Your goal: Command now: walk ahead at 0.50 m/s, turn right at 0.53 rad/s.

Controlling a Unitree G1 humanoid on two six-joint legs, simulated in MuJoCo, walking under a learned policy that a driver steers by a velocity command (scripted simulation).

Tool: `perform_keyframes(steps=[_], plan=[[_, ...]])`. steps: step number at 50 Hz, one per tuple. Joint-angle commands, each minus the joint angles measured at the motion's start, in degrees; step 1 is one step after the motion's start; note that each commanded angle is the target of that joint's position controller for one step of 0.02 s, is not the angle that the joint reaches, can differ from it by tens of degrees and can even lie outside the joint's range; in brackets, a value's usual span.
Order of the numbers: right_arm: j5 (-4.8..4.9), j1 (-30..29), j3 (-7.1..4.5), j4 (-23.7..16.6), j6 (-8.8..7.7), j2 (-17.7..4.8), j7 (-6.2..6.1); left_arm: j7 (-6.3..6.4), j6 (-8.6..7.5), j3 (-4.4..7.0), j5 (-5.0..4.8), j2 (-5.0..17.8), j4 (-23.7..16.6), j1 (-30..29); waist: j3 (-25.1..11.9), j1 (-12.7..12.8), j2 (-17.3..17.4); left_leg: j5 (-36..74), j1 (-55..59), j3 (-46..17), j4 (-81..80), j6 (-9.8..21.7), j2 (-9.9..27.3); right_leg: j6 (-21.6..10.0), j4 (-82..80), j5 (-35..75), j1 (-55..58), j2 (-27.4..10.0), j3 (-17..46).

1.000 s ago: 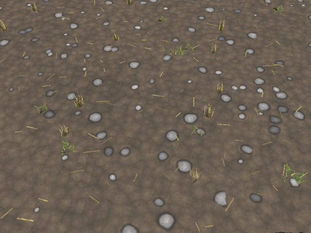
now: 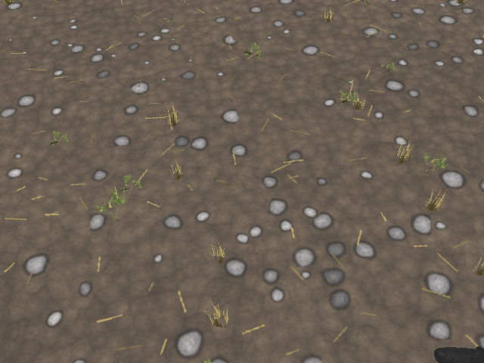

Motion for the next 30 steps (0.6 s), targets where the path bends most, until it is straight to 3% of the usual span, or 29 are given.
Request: perform_keyframes(steps=[1,5,7,8,9,10,11,12,13,14,16,18,21,25,28,29,30], plan=[[0.84,-4.92,-0.58,-4.37,-1.08,-3.56,0.63,0.65,-0.50,2.90,-0.43,10.07,-2.73,0.87,-2.51,0.69,-7.02,7.24,9.61,2.88,-7.73,-0.15,-4.07,-7.99,-5.01,7.83,-4.88,-11.93,9.02],[0.88,-3.16,-1.65,-4.27,-2.09,-6.16,1.47,0.76,-0.36,2.55,-0.17,8.67,-1.25,1.96,-2.34,-0.51,-9.05,1.69,11.85,1.93,-11.63,3.24,-3.45,-6.38,0.49,6.69,1.85,-15.78,14.08],[0.32,4.02,-2.79,-2.43,-2.48,-7.71,1.10,0.55,-0.11,1.97,0.20,6.92,-1.35,1.39,-4.92,-4.32,-9.04,-1.04,21.99,3.95,-14.47,6.17,-4.18,-4.24,8.09,13.88,1.85,-12.79,12.75],[-0.49,11.41,-3.50,-1.71,-2.74,-10.24,0.79,0.39,-0.18,0.82,0.79,4.21,-2.11,1.72,-11.87,-7.50,-4.52,-1.48,34.36,-3.28,-13.63,9.62,3.13,-2.13,22.00,9.84,-2.76,-9.43,9.07],[-0.91,18.36,-5.18,0.63,-2.08,-16.01,0.85,0.36,-0.86,-0.27,-0.58,0.68,-2.54,10.32,-19.50,-5.50,13.15,-12.32,54.44,-28.03,-17.64,19.84,15.06,2.68,42.87,-8.90,-22.66,-0.78,1.57],[1.01,20.59,-4.41,1.80,-1.81,-11.88,1.52,0.57,-1.23,0.08,-1.18,4.43,-1.89,9.64,-18.18,-7.15,13.98,-28.96,55.89,-41.13,-24.51,21.23,17.69,3.31,51.33,-20.53,-32.91,-1.71,3.86],[1.06,16.83,-3.24,0.90,-1.65,-8.22,1.39,0.69,-1.22,1.13,-1.32,8.31,-2.56,2.61,-9.35,-8.26,7.26,-26.01,48.61,-33.94,-25.21,18.71,15.81,3.20,54.22,-16.51,-35.61,-3.90,4.81],[0.15,12.72,-2.52,-0.06,-1.23,-6.75,1.26,0.96,-1.06,1.10,-0.43,8.32,-3.53,-1.88,-5.63,-7.22,2.55,-14.35,41.52,-25.26,-24.41,17.17,13.50,3.53,53.47,-12.96,-33.52,-5.96,2.48],[-0.18,9.89,-1.89,-0.13,-1.01,-5.32,1.27,0.98,-1.05,1.14,0.63,7.72,-4.23,-3.91,-2.83,-5.71,1.54,0.85,35.39,-19.05,-24.13,17.18,11.65,4.13,50.47,-11.12,-31.52,-7.33,1.22],[-0.47,8.61,-1.35,-0.03,-1.10,-4.09,1.18,0.86,-0.88,1.33,1.14,7.09,-4.14,-3.32,-3.32,-3.90,2.43,12.91,32.27,-13.92,-23.72,16.43,9.72,4.55,47.28,-10.19,-27.74,-9.10,0.61],[-0.39,8.15,-0.91,1.15,-1.23,-3.26,1.20,0.79,-0.28,0.77,0.96,4.22,-3.09,-1.09,-4.91,-2.34,4.11,27.89,29.77,-6.87,-23.58,16.15,7.03,5.74,40.97,-9.68,-22.76,-9.19,-1.45],[-0.20,7.93,-1.22,2.45,-1.04,-4.97,0.79,1.02,0.21,0.02,1.11,2.13,-3.26,-1.93,-6.18,-1.98,4.40,35.16,28.98,-3.11,-23.88,16.96,6.69,6.81,33.18,-6.50,-20.29,-8.97,-2.77],[0.40,7.69,-1.68,3.78,0.26,-7.06,0.12,0.93,0.69,-0.50,1.00,1.38,-3.09,-4.71,-8.15,-2.88,4.65,34.22,27.72,1.10,-24.27,16.00,5.38,7.12,22.66,3.08,-13.98,-8.33,-4.34],[0.84,9.59,-1.48,5.90,1.56,-7.16,-0.05,0.62,0.98,-0.01,0.93,2.72,-3.98,-9.66,-7.04,-4.78,4.08,26.14,29.80,0.31,-22.91,15.36,6.18,6.14,14.90,6.71,-11.65,-7.57,-4.26],[1.74,8.21,-1.01,6.72,2.21,-6.25,-0.17,0.48,0.63,0.46,1.49,3.09,-3.59,-9.12,-5.93,-2.96,3.01,16.66,29.06,-0.72,-18.71,12.82,4.97,3.38,3.62,12.65,-4.90,-6.65,-5.23],[1.19,10.16,-0.50,7.28,1.98,-4.87,-0.14,0.82,0.50,0.93,1.97,4.99,-3.57,-8.58,-6.71,-3.25,0.64,11.71,27.26,-0.18,-16.40,10.23,2.74,1.94,1.40,23.72,0.48,-9.54,-2.05],[-0.58,13.47,0.07,7.25,1.34,-3.36,0.11,1.34,0.73,1.55,2.49,8.40,-4.20,-8.05,-10.24,-5.58,-4.97,0.43,22.80,2.04,-12.69,7.48,-0.94,-1.04,6.01,41.60,8.77,-15.94,3.31]])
